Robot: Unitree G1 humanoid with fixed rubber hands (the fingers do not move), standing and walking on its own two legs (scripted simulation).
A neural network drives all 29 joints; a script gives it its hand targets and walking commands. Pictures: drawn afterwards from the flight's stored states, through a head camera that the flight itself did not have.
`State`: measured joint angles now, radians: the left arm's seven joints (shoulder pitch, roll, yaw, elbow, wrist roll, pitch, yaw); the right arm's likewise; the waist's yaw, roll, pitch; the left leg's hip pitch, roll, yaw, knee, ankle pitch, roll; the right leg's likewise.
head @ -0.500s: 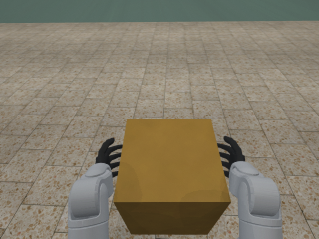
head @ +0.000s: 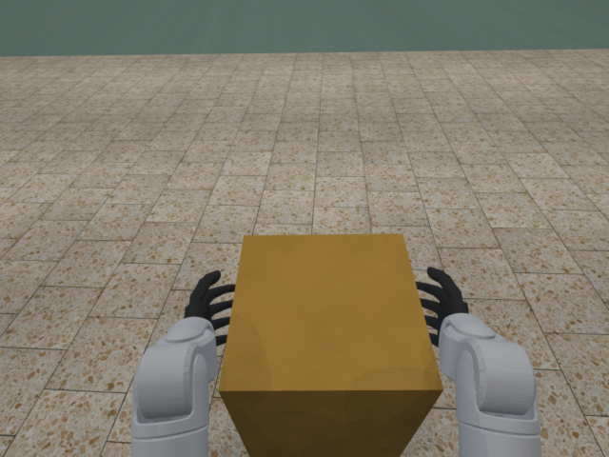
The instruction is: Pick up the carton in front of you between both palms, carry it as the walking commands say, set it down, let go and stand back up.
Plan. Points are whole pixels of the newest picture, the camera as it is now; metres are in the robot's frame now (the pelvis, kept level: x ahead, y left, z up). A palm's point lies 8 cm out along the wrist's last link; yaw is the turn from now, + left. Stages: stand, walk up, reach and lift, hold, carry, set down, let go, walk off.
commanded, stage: carry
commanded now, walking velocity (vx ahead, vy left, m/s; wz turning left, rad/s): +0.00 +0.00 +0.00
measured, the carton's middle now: (323, 350) +0.28 +0.00 +0.02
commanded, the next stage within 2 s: none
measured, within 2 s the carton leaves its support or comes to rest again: neither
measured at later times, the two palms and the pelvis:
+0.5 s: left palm (205, 255) +0.39 +0.17 +0.10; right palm (412, 247) +0.40 -0.13 +0.10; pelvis +0.13 +0.01 +0.01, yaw +1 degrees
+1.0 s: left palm (201, 265) +0.37 +0.17 +0.10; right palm (415, 259) +0.37 -0.13 +0.10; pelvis +0.11 +0.02 +0.01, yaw +1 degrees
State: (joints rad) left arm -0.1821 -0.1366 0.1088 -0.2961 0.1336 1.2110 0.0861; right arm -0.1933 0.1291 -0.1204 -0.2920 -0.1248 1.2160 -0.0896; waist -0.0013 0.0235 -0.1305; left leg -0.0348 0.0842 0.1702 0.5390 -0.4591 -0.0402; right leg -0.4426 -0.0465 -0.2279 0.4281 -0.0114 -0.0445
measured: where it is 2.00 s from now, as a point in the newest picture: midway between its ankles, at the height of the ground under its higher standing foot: outside the picture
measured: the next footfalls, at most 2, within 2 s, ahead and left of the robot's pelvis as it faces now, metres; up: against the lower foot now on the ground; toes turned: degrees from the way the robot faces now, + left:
left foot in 0.20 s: +0.10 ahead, +0.13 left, +0.00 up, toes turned +2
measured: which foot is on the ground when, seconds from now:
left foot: down 0.00-0.00, up 0.02-0.18, down 0.20-1.00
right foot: down 0.00-1.00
